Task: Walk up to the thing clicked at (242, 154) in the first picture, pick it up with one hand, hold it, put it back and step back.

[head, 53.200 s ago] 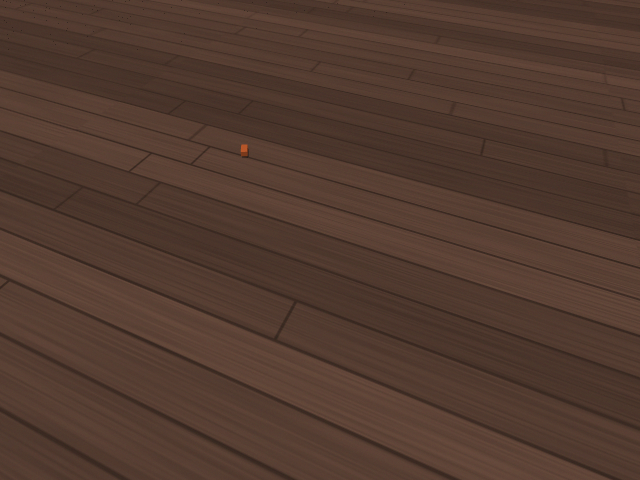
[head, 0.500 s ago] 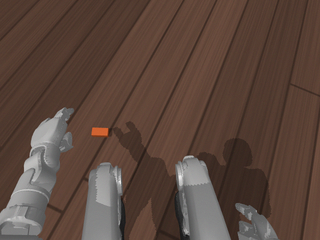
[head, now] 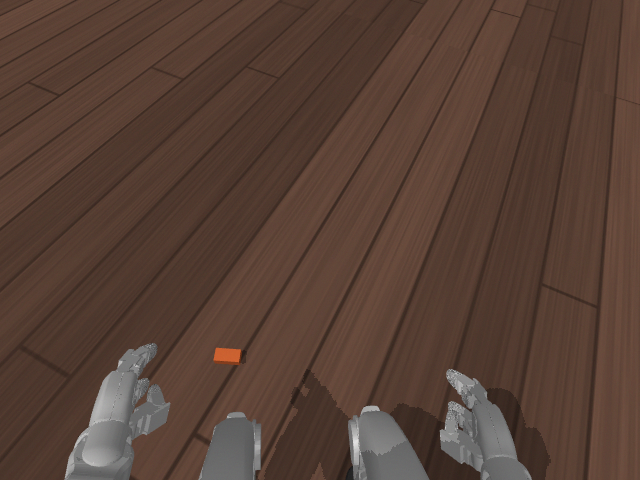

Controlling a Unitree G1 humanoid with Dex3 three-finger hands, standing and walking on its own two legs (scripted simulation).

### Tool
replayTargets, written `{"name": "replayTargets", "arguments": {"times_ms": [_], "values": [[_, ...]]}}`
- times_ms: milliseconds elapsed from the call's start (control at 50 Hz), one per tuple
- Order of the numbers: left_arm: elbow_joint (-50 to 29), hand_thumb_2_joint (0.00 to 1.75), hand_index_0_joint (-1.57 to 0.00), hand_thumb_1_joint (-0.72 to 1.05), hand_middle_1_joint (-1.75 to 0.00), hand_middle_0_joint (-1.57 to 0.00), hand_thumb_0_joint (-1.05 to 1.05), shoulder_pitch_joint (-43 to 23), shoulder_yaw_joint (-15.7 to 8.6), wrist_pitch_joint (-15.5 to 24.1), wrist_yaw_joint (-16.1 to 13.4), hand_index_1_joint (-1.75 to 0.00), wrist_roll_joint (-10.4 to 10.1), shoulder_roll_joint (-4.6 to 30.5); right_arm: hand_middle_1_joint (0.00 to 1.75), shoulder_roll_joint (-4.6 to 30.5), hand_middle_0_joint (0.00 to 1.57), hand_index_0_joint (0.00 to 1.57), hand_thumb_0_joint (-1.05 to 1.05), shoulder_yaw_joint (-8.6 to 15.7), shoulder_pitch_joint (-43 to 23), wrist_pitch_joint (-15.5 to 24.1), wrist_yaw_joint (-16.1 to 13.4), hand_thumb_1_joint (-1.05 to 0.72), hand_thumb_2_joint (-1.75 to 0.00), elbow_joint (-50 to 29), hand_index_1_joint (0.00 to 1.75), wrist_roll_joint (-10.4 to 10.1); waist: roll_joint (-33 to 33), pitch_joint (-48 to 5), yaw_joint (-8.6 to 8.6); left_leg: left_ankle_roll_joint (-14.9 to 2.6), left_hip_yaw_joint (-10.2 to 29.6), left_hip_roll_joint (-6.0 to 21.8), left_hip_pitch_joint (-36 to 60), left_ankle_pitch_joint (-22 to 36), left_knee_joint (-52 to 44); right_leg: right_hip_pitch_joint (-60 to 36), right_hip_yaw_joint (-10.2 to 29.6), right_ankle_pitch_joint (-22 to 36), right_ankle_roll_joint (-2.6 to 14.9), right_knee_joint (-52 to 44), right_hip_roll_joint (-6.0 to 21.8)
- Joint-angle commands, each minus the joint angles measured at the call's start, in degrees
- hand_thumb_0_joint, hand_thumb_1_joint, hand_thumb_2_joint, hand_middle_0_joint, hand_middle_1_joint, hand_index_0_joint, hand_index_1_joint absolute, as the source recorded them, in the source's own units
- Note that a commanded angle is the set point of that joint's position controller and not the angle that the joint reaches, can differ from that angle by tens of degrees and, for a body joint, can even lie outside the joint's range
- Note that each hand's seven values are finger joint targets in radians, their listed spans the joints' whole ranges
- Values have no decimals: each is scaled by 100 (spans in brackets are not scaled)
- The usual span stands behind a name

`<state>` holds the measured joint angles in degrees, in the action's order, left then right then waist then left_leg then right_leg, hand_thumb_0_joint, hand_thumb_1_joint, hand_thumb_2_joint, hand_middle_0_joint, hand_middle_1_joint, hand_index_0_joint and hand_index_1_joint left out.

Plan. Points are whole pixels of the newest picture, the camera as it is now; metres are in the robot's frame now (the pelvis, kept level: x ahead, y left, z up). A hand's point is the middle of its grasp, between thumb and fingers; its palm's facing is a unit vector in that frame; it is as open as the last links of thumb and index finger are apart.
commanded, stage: home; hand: left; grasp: from above
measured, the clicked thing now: (227, 356) +0.48 +0.18 -0.61
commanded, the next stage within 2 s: none
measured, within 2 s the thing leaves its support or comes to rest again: neither
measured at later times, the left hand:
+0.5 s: hand (113, 426) +0.20 +0.19 +0.06, palm faces +0.10 -0.97 -0.21, open 7.4 cm
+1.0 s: hand (115, 427) +0.20 +0.19 +0.05, palm faces +0.08 -0.98 -0.21, open 7.4 cm
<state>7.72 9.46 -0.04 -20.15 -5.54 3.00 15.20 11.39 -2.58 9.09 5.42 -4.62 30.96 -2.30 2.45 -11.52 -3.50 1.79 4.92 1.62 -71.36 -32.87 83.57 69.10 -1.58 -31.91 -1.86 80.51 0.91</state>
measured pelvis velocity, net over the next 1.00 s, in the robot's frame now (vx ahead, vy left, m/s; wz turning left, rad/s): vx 0.05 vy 0.00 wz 0.02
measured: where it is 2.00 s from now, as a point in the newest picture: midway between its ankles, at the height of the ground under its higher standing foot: outside the picture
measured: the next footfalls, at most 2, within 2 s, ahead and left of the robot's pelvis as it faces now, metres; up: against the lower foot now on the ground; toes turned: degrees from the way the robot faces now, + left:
none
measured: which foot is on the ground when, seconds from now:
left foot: down 0.00-1.00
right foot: down 0.00-1.00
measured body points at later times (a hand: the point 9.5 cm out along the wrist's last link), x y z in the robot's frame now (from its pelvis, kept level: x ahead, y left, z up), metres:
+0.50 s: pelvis +0.05 +0.00 +0.09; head +0.05 +0.00 +0.54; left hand +0.20 +0.24 +0.07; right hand +0.22 -0.24 +0.04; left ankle +0.06 +0.13 -0.58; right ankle +0.06 -0.14 -0.58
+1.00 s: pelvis +0.05 +0.00 +0.09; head +0.05 +0.01 +0.54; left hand +0.20 +0.24 +0.07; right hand +0.20 -0.24 +0.03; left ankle +0.06 +0.13 -0.58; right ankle +0.06 -0.14 -0.58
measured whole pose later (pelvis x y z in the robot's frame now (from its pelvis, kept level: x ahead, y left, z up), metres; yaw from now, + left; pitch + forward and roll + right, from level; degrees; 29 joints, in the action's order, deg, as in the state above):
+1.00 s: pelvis +0.05 +0.00 +0.09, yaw +1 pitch +9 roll -3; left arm -7.8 28.6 -2.0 -26.6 -1.1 -3.1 12.7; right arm 12.4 -2.1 17.4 14.8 -10.8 31.8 -0.2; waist 3.0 -9.4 -2.0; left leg 1.3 4.0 2.1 -39.9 -27.6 58.5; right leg 37.1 -2.0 -26.1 -2.0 54.4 0.9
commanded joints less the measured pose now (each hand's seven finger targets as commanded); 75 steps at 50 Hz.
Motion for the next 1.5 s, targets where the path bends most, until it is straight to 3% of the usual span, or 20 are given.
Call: {"name": "replayTargets", "arguments": {"times_ms": [0, 100, 180, 360, 460, 600, 680, 820, 920, 1060, 1260, 1480], "values": [[-1411, 90, -20, 90, -30, -20, 0, 159, -529, -61, -82, -30, -332, 475, 30, 783, 20, 20, 0, 323, 117, 394, -285, -90, -90, -804, 30, -33, 120, -1454, -51, -230, 7, -130, 2059, 670, -2086, -1837, -42, 749, 262, -1899, -142], [-2002, 90, -20, 90, -30, -20, 0, 877, -565, -258, 24, -30, -620, 286, 30, 741, 20, 20, 0, 329, 386, 602, -488, -90, -90, -864, 30, 10, 236, -1136, -22, -185, -78, -119, 2820, 1349, -2629, -2551, -85, 1326, 232, -2522, -173], [-2435, 90, -20, 90, -30, -20, 0, 1376, -598, -406, 81, -30, -721, 285, 30, 695, 20, 20, 0, 308, 488, 740, -612, -90, -90, -988, 30, 28, 43, -834, 28, -216, -187, -174, 3180, 1625, -2973, -3097, -121, 1579, 195, -3081, -192], [-2655, 90, -20, 90, -30, -20, 0, 1919, -567, -495, 338, -30, -627, 263, 30, 747, 20, 20, 0, 390, 473, 1036, -702, -90, -90, -1016, 30, 153, -20, -129, 71, -235, -245, -186, 3507, 1529, -3466, -3300, -235, 1400, 152, -3536, -216], [-2554, 90, -20, 90, -30, -20, 0, 1690, -519, -459, 444, -30, -595, 269, 30, 797, 20, 20, 0, 401, 399, 1171, -687, -90, -90, -1000, 30, 175, -158, 116, 39, -250, -278, -198, 3512, 1320, -3545, -3235, -270, 1198, 127, -3621, -192], [-2716, 90, -20, 90, -30, -20, 0, 1550, -571, -385, 452, -30, -533, 352, 30, 803, 20, 20, 0, 390, 327, 1281, -659, -90, -90, -976, 30, 205, 120, -42, 90, -227, -258, -204, 3638, 1279, -3588, -3322, -250, 1194, 140, -3581, -182], [-2719, 90, -20, 90, -30, -20, 0, 1650, -530, -372, 441, -30, -516, 340, 30, 811, 20, 20, 0, 396, 355, 1301, -660, -90, -90, -917, 30, 220, 179, -203, 91, -210, -246, -181, 3738, 1538, -3547, -3398, -246, 1427, 160, -3491, -193], [-2614, 90, -20, 90, -30, -20, 0, 1749, -555, -387, 404, -30, -544, 316, 30, 810, 20, 20, 0, 369, 313, 1296, -677, -90, -90, -905, 30, 211, 48, -126, 155, -208, -195, -149, 3647, 1443, -3606, -3408, -297, 1313, 170, -3493, -222], [-2647, 90, -20, 90, -30, -20, 0, 1656, -539, -382, 409, -30, -557, 330, 30, 802, 20, 20, 0, 371, 330, 1315, -693, -90, -90, -914, 30, 215, -56, -138, 92, -239, -248, -182, 3617, 1390, -3539, -3395, -245, 1303, 141, -3575, -203], [-2634, 90, -20, 90, -30, -20, 0, 1701, -540, -381, 416, -30, -544, 355, 30, 813, 20, 20, 0, 391, 352, 1315, -701, -90, -90, -866, 30, 207, 64, -174, 132, -210, -217, -145, 3672, 1544, -3590, -3400, -267, 1392, 171, -3491, -216], [-2604, 90, -20, 90, -30, -20, 0, 1639, -559, -376, 434, -30, -573, 340, 30, 811, 20, 20, 0, 374, 324, 1334, -701, -90, -90, -879, 30, 203, -29, 23, 123, -240, -266, -165, 3526, 1021, -3627, -3323, -228, 965, 143, -3628, -199], [-2604, 90, -20, 90, -30, -20, 0, 1702, -513, -348, 431, -30, -570, 329, 30, 798, 20, 20, 0, 374, 331, 1320, -711, -90, -90, -870, 30, 203, 53, -104, 114, -219, -237, -150, 3594, 1301, -3577, -3320, -233, 1212, 157, -3541, -208]]}}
